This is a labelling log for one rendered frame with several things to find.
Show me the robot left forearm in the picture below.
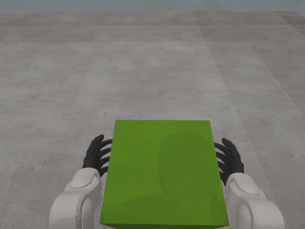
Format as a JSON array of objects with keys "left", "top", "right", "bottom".
[{"left": 49, "top": 167, "right": 103, "bottom": 229}]

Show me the robot left hand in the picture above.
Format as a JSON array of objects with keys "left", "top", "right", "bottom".
[{"left": 82, "top": 135, "right": 112, "bottom": 177}]

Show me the robot right forearm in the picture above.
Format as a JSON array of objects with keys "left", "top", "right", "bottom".
[{"left": 224, "top": 173, "right": 286, "bottom": 229}]

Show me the carton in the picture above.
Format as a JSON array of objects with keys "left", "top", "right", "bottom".
[{"left": 99, "top": 119, "right": 230, "bottom": 229}]

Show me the robot right hand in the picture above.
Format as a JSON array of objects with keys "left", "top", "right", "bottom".
[{"left": 214, "top": 137, "right": 245, "bottom": 187}]

